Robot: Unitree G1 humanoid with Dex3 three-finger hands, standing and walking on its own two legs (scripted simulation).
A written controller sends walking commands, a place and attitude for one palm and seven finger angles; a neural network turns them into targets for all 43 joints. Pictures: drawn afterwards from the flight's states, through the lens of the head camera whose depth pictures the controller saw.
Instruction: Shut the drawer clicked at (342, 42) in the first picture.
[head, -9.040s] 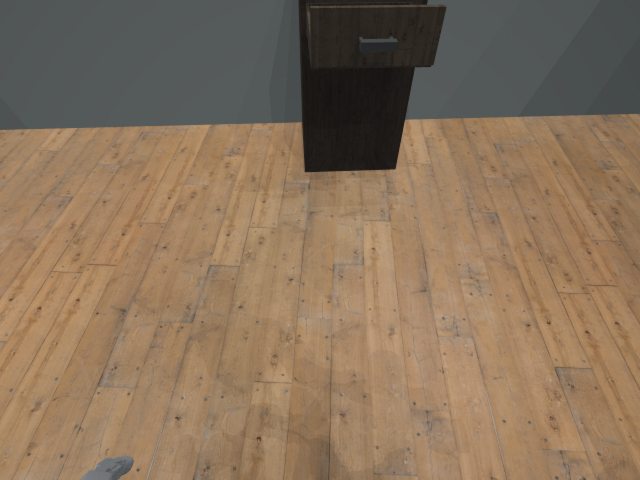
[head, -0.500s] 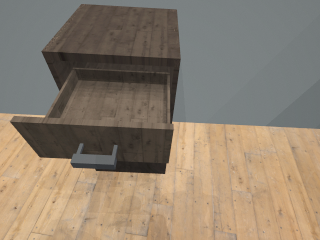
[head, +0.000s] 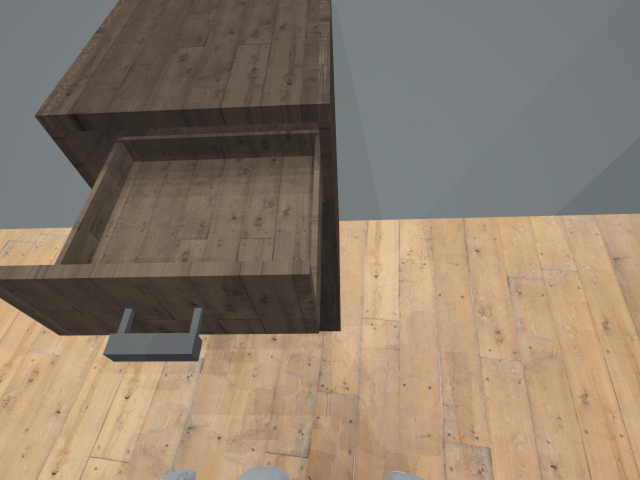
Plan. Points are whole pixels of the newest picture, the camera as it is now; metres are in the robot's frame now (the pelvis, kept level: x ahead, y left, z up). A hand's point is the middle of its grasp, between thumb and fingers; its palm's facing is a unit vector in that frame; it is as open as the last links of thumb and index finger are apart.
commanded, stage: come to a stop and stand still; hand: left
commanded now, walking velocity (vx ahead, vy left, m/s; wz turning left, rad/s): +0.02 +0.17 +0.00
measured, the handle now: (158, 331) +0.30 +0.24 -0.01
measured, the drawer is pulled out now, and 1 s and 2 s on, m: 0.28 0.28 0.26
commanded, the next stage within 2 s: look again from close up in 0.42 s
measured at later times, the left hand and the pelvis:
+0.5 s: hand out of the picture -0.02 +0.19 -0.16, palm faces +0.03 -0.97 -0.24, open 7.3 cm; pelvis -0.02 +0.01 +0.00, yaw -1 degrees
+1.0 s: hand out of the picture -0.02 +0.18 -0.16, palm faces +0.00 -0.98 -0.21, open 7.3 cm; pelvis -0.03 +0.01 +0.01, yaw -1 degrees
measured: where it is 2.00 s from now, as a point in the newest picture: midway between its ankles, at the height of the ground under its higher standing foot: outside the picture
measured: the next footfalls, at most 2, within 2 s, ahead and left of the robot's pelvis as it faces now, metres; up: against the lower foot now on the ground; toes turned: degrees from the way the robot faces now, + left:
left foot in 0.22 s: +0.00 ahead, +0.14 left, +0.00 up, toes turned +3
right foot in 0.50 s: -0.01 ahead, -0.07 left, +0.00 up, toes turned -2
